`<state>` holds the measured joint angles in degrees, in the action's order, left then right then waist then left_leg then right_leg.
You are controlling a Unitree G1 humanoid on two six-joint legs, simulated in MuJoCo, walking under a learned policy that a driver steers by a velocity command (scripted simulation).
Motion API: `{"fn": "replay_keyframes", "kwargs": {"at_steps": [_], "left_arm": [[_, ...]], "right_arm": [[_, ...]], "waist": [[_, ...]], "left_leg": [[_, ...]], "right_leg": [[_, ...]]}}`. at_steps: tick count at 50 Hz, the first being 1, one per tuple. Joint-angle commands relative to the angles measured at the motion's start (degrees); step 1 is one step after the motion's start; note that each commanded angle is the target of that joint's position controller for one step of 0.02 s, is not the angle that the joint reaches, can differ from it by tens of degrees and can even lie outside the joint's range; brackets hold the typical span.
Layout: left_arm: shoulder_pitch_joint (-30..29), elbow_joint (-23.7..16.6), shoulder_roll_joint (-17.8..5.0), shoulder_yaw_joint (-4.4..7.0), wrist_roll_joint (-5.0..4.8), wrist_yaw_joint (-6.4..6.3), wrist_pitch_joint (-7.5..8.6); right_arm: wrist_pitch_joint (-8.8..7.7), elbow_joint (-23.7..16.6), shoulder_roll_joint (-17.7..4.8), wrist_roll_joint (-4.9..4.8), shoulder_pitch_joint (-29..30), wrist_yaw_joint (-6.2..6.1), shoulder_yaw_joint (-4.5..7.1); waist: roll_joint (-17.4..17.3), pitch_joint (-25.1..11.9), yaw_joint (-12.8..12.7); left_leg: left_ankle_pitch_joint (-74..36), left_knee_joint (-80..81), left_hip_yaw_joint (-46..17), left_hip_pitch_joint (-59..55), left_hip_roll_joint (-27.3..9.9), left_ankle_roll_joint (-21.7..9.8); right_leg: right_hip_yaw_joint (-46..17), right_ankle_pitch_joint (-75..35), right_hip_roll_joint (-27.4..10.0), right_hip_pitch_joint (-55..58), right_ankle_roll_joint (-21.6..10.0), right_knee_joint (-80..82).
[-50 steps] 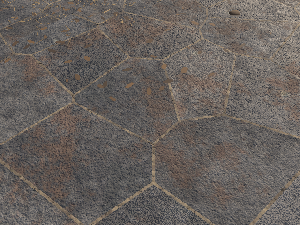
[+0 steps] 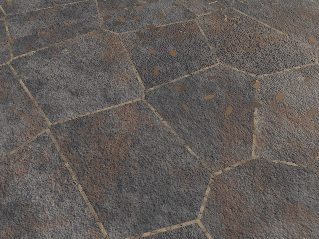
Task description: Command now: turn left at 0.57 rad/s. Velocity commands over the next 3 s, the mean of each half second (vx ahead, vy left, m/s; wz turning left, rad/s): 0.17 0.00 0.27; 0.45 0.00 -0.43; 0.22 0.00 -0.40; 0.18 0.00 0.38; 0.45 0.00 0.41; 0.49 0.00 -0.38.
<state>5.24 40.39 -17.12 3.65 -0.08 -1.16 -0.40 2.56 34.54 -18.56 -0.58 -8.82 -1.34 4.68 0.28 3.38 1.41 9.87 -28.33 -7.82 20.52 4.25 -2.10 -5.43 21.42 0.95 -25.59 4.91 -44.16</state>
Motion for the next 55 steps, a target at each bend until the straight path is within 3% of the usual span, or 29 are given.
{"fn": "replay_keyframes", "kwargs": {"at_steps": [1, 4, 5, 6, 7, 8, 10, 13, 17, 19, 22, 23, 24, 25, 26, 27, 31, 36, 41, 43, 45, 46, 47, 48, 49, 50, 51, 53, 55], "left_arm": [[1.53, -3.72, -5.22, 1.67, -0.33, 0.50, 1.13], [6.05, -2.56, -6.00, 2.56, -0.06, 0.96, 2.07], [7.46, -2.95, -10.14, 3.54, 0.92, 0.56, 1.93], [5.70, -2.56, -14.18, 4.26, 2.71, 0.69, 1.52], [3.41, -4.62, -10.41, 3.27, 3.13, 0.63, 2.00], [0.59, -5.19, -7.58, 2.37, 2.40, 0.29, 2.09], [0.71, -4.59, -5.78, 1.74, 0.08, -0.16, 2.09], [6.99, -2.84, -6.17, 1.55, -0.11, -0.74, 1.97], [9.75, -1.67, -8.60, 2.15, -0.59, -0.45, 2.45], [11.05, -1.01, -9.87, 2.36, -1.12, 0.11, 2.30], [10.60, -0.75, -9.05, 1.81, -2.04, 0.79, 1.82], [9.73, -1.05, -5.98, 0.87, -1.61, 1.07, 2.31], [6.85, -2.64, -0.07, -0.93, -0.48, 1.64, 3.04], [6.09, -5.80, -1.05, -0.51, -1.66, 1.09, 4.06], [5.78, -5.50, -6.03, 0.86, -2.61, 0.81, 4.40], [7.14, -4.50, -7.15, 1.50, -2.84, 1.18, 4.23], [7.68, -2.46, -3.89, 1.22, -1.62, 2.03, 3.65], [2.31, -4.99, -1.13, -0.15, -1.14, 3.08, 3.42], [-5.00, -8.79, -0.88, -0.89, -1.36, 5.14, 3.65], [-4.19, -9.61, -2.74, -0.09, -1.34, 5.52, 3.46], [5.45, -7.97, -6.70, 2.03, -1.46, 5.19, 2.80], [14.51, -5.94, -9.70, 3.82, -1.66, 4.31, 2.31], [20.81, -4.56, -13.95, 4.91, -1.95, 2.87, 1.40], [17.59, -6.62, -17.54, 4.88, -1.81, 3.00, 2.31], [17.94, -7.17, -12.03, 3.56, -1.33, 3.33, 2.96], [16.02, -6.35, -10.18, 2.90, -0.90, 3.32, 3.57], [12.17, -6.57, -9.37, 2.52, -0.95, 3.33, 4.00], [5.82, -8.41, -7.75, 1.92, 0.39, 2.84, 4.22], [4.67, -7.79, -8.03, 2.07, 0.34, 2.36, 4.39]], "right_arm": [[-0.40, -4.51, -9.42, -0.08, 2.27, 0.04, 2.69], [0.10, -4.82, -7.83, -0.96, 3.14, -0.27, 2.14], [0.07, -4.91, -4.95, -0.45, 0.88, -0.27, 1.34], [-0.53, -6.56, -4.99, -0.62, 0.26, -0.25, 1.52], [-1.09, -5.05, -9.60, 0.45, -1.02, -0.44, 2.92], [-0.93, -3.50, -11.07, -0.09, -1.94, -0.26, 3.72], [-0.20, -1.82, -7.64, 0.33, -3.22, -0.35, 2.80], [-1.15, -2.86, -3.65, -0.41, 0.46, 0.60, 0.92], [-3.27, -3.70, -1.21, -0.05, 4.54, 1.31, -0.64], [-4.41, -3.11, -1.42, -0.34, 3.79, 1.72, -0.66], [-5.60, 0.72, -2.64, -0.85, -4.45, 1.84, 0.30], [-5.74, 1.78, -3.66, -0.74, -9.36, 1.27, 0.75], [-5.69, 2.59, -6.54, 0.11, -17.28, 0.47, 1.36], [-5.81, 3.33, -13.17, 1.28, -18.89, 0.85, 3.11], [-6.78, 3.19, -9.22, 1.08, -16.79, 1.06, 2.24], [-7.50, 3.18, -5.21, 0.50, -13.55, 1.05, 0.97], [-8.52, 3.53, -2.04, 1.20, -8.98, 0.96, 0.15], [-8.54, 5.44, -3.89, 0.99, -8.75, 0.56, 0.58], [-7.56, 8.57, -7.10, -0.37, -12.04, 0.31, 1.39], [-6.82, 8.97, -8.74, -0.46, -11.83, 0.18, 1.75], [-5.81, 8.79, -10.47, -0.56, -11.42, -0.22, 2.12], [-5.77, 8.29, -10.12, -0.80, -11.11, -0.44, 1.79], [-6.38, 6.99, -5.36, 0.99, -13.73, -0.30, 0.11], [-8.09, 3.80, -0.34, 1.01, -17.54, 0.53, -1.95], [-9.92, 3.07, -7.12, -0.78, -9.83, 1.26, -0.47], [-10.63, 1.13, -7.47, -2.30, -5.44, 1.52, -0.46], [-10.91, 1.13, -6.32, -1.30, -4.89, 1.08, -0.83], [-9.74, 2.03, -6.99, 0.68, -6.47, 0.62, -0.24], [-8.28, 2.73, -6.24, 1.71, -8.47, 0.38, -0.34]], "waist": [[-10.52, -9.48, -0.56], [-9.39, -9.57, -3.10], [-0.33, -10.43, -1.93], [16.96, -6.71, 0.47], [12.11, -6.72, -0.47], [8.01, -5.92, 0.75], [6.52, -5.18, 0.10], [9.16, -3.90, -3.58], [10.03, -2.79, -5.48], [10.48, -1.47, -5.09], [7.22, -1.75, -0.13], [5.68, -4.65, 2.41], [-3.93, -9.15, 5.94], [-14.71, -6.99, 5.35], [-10.34, -3.44, 5.03], [-10.80, 0.21, 3.10], [-6.96, 2.23, 0.77], [-5.11, 2.99, 1.54], [-3.69, 4.96, 3.00], [-5.08, 1.89, 1.01], [-6.69, -5.63, -4.97], [-5.19, -10.46, -10.06], [5.18, -15.81, -10.31], [15.98, -25.67, -4.40], [6.57, -25.00, -9.22], [4.64, -15.70, -8.11], [-1.50, -9.55, -4.74], [0.61, -5.52, -0.49], [0.84, -5.35, 1.08]], "left_leg": [[-6.69, 6.52, -17.94, -7.16, -13.07, -10.06], [-3.52, 1.54, -18.12, -3.90, -9.41, -5.73], [9.03, -8.29, -12.64, 2.56, -4.82, -2.16], [25.59, -20.07, -0.89, 13.41, 4.12, 1.31], [26.52, -33.58, -3.16, 12.86, 0.38, 3.48], [22.74, -38.60, -3.20, 12.24, 0.17, 4.08], [14.47, -40.27, -1.64, 15.51, -0.84, 5.52], [11.32, -32.67, 2.34, 17.72, -1.57, 6.07], [13.49, -15.68, 7.29, 8.95, -4.22, 4.86], [15.52, -7.92, 8.92, 1.50, -3.04, 3.83], [1.42, 8.97, 10.21, -15.34, -2.14, 1.11], [1.10, 8.54, 6.87, -25.75, -5.49, 0.29], [5.40, 10.52, -6.03, -36.10, -17.10, -2.33], [18.98, 15.56, -23.51, -31.92, -28.51, -10.31], [27.26, 17.43, -24.79, -27.78, -28.43, -13.03], [27.77, 18.27, -20.08, -27.10, -25.16, -11.12], [0.44, 20.39, -1.53, -22.53, -18.82, -6.85], [-9.99, 21.73, 10.18, -17.58, -16.86, -6.67], [-17.08, 20.10, 14.79, -21.88, -19.68, -5.76], [-36.53, 13.78, 16.79, -25.18, -20.20, -4.67], [-53.89, -1.69, 18.53, -25.36, -19.36, -3.22], [-50.85, -14.60, 19.72, -17.82, -17.45, -1.42], [-14.19, -33.52, 18.78, -1.65, -13.47, 0.86], [24.11, -53.35, 9.05, 17.81, -1.38, 3.53], [20.65, -55.42, -0.02, 22.82, -4.24, 2.39], [15.69, -52.49, 1.30, 24.96, -6.26, 1.28], [11.57, -47.05, 1.77, 22.88, -8.94, 1.21], [8.69, -41.95, 1.94, 15.25, -11.13, 2.62], [8.52, -38.71, 3.54, 11.60, -10.70, 5.03]], "right_leg": [[1.01, -0.55, 1.57, 4.08, -0.94, 5.74], [1.23, -10.72, -0.30, 14.20, -3.77, 21.94], [-8.78, -12.82, -11.66, 20.05, -7.83, 25.62], [-23.87, -21.33, -22.26, 17.67, -17.87, 28.69], [-25.28, -22.30, -24.67, 14.60, -22.11, 28.70], [-19.14, -22.16, -21.28, 13.17, -20.27, 27.53], [-12.95, -6.33, -15.26, 16.50, -16.23, 28.58], [-11.29, 5.63, -13.18, 20.97, -15.96, 32.11], [-9.26, 1.99, -13.70, 19.33, -16.19, 33.21], [-9.08, 0.23, -13.38, 14.85, -16.90, 32.74], [-9.48, -0.25, -11.53, 6.85, -15.47, 28.42], [-7.98, 0.47, -9.00, 0.57, -12.66, 23.36], [-2.30, 6.39, -2.80, -8.78, -8.13, 6.14], [1.92, 12.82, 0.33, -19.87, -6.43, -5.83], [-1.95, 10.69, -3.23, -22.26, -6.45, -15.10], [-2.90, 5.25, -3.84, -25.27, -6.82, -18.03], [-2.08, -9.85, -5.09, -23.74, -5.29, -19.56], [2.36, -21.04, -5.51, -17.72, -3.08, -5.30], [7.10, -20.62, -4.78, -13.95, -6.86, 6.51], [9.93, -16.23, -1.78, -9.00, -9.44, 7.90], [12.43, -12.16, 2.91, 4.72, -12.52, 8.22], [11.16, -14.42, 4.34, 19.79, -14.84, 10.92], [-4.75, -14.44, -5.63, 37.53, -18.18, 10.98], [-41.01, 1.45, -19.98, 51.24, -30.59, 21.66], [-41.34, 5.90, -19.47, 48.76, -27.41, 27.80], [-33.13, 3.29, -17.61, 40.79, -24.71, 28.67], [-26.55, -3.98, -15.06, 30.79, -23.02, 28.90], [-17.86, -24.37, -11.44, 18.21, -22.05, 29.44], [-12.49, -40.77, -10.25, 12.12, -22.60, 29.10]]}}
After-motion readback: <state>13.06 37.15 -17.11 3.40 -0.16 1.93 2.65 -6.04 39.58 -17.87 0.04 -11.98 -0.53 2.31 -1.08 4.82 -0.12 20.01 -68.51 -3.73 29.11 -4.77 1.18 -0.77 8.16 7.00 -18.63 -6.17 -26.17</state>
